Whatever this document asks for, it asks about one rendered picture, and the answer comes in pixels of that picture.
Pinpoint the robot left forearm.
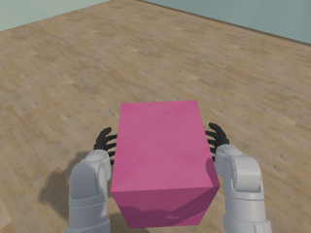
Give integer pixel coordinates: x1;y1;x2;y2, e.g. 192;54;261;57
64;150;112;233

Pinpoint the right robot hand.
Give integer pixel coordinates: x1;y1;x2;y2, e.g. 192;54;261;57
205;122;229;162

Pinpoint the left robot hand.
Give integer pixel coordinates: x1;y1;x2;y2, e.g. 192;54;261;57
93;127;118;165

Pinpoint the carton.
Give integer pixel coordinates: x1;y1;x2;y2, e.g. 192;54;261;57
110;100;221;229

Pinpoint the robot right forearm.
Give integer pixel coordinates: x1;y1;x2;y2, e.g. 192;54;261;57
215;144;272;233

